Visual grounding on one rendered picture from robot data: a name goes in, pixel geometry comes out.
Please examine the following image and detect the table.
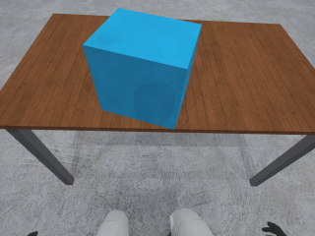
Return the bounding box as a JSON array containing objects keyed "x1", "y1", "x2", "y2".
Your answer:
[{"x1": 0, "y1": 13, "x2": 315, "y2": 187}]

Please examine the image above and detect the carton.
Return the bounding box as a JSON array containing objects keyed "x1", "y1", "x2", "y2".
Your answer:
[{"x1": 83, "y1": 8, "x2": 202, "y2": 130}]

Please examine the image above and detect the robot thigh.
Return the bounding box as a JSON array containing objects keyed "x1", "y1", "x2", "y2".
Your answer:
[
  {"x1": 169, "y1": 208, "x2": 214, "y2": 236},
  {"x1": 95, "y1": 210, "x2": 130, "y2": 236}
]

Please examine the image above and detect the right robot hand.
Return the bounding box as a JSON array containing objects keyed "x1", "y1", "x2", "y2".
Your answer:
[{"x1": 262, "y1": 221, "x2": 286, "y2": 236}]

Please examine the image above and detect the left robot thigh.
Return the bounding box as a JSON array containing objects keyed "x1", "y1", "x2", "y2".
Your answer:
[{"x1": 95, "y1": 210, "x2": 130, "y2": 236}]

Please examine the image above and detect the right robot thigh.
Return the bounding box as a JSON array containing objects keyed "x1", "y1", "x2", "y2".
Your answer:
[{"x1": 169, "y1": 208, "x2": 214, "y2": 236}]

